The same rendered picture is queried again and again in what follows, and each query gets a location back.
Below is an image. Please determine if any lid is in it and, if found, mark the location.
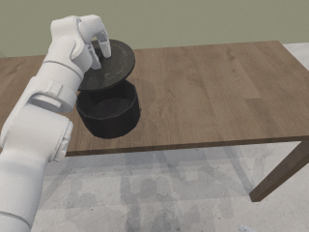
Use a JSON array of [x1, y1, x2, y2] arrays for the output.
[[77, 39, 135, 93]]

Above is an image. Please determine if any table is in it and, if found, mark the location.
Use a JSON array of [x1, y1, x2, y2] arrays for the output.
[[0, 41, 309, 202]]

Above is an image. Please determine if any knob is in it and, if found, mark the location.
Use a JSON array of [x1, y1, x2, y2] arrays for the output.
[[95, 48, 104, 62]]

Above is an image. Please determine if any pot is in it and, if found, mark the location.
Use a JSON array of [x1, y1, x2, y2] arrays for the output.
[[76, 79, 141, 139]]

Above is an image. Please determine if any robot left upper arm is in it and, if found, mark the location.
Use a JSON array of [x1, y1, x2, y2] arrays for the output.
[[0, 103, 73, 232]]

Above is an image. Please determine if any robot left hand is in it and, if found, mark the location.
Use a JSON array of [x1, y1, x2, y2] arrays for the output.
[[80, 14, 111, 70]]

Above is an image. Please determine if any robot left forearm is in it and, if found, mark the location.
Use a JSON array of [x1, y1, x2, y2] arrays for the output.
[[0, 15, 93, 150]]

